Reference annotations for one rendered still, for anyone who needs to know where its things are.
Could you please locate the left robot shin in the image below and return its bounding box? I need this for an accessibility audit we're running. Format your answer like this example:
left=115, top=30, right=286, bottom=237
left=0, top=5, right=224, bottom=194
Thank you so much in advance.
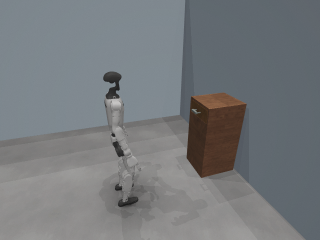
left=118, top=165, right=127, bottom=186

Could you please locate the drawer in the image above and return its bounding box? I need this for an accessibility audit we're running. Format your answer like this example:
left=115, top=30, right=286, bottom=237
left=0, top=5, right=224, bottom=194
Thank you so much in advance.
left=191, top=100, right=208, bottom=123

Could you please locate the robot right upper arm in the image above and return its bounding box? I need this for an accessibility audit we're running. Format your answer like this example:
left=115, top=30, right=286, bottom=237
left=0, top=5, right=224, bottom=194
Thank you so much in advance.
left=110, top=100, right=123, bottom=135

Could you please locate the right robot forearm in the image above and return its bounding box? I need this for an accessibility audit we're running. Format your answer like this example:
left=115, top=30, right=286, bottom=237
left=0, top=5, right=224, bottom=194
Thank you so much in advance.
left=114, top=127, right=133, bottom=158

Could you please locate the handle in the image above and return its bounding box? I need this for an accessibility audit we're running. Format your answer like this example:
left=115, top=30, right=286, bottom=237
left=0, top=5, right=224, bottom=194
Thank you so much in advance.
left=191, top=109, right=201, bottom=114

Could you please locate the cabinet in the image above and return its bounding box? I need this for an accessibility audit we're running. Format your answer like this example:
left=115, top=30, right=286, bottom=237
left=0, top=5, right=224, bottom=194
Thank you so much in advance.
left=186, top=92, right=247, bottom=178

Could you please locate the humanoid robot torso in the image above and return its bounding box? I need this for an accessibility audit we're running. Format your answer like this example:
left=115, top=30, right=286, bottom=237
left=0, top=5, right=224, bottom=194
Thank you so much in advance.
left=104, top=96, right=124, bottom=148

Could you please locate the robot right hand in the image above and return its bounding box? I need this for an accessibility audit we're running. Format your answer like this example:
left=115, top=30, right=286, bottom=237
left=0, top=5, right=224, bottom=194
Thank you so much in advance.
left=126, top=155, right=141, bottom=175

